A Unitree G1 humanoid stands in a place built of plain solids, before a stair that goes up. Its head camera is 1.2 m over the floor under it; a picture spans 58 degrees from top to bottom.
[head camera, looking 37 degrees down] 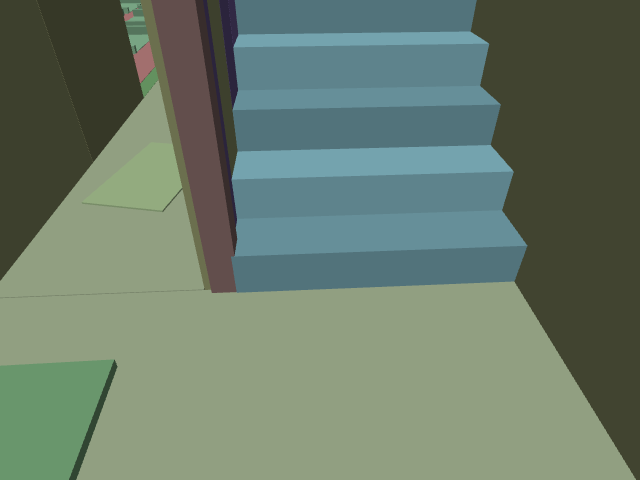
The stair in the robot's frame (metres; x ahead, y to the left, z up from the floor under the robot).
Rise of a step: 0.18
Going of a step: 0.25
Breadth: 1.13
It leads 3 degrees to the left of straight ahead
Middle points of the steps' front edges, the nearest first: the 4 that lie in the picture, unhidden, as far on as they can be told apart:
1.28 -0.23 0.19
1.53 -0.22 0.37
1.78 -0.20 0.56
2.02 -0.19 0.74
